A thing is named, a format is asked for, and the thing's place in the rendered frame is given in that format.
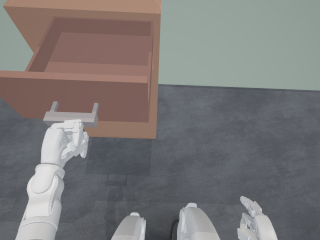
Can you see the right robot hand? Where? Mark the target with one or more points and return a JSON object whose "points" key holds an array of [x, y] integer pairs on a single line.
{"points": [[260, 225]]}

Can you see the left robot thigh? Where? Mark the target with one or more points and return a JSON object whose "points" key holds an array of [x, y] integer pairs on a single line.
{"points": [[132, 227]]}

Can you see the robot left forearm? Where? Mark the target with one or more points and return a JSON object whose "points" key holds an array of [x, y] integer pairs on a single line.
{"points": [[42, 214]]}

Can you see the handle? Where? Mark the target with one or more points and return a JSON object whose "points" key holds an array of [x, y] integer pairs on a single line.
{"points": [[88, 119]]}

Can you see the drawer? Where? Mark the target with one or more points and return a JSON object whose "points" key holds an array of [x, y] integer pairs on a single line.
{"points": [[81, 61]]}

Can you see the right robot thigh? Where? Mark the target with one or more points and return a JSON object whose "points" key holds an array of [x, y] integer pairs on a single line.
{"points": [[196, 225]]}

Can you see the robot thigh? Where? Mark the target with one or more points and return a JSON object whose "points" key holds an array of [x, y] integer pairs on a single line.
{"points": [[196, 225], [132, 227]]}

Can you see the cabinet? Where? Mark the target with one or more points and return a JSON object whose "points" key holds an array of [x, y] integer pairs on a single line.
{"points": [[32, 18]]}

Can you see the left robot hand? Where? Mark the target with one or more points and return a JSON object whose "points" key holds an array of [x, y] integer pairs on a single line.
{"points": [[68, 134]]}

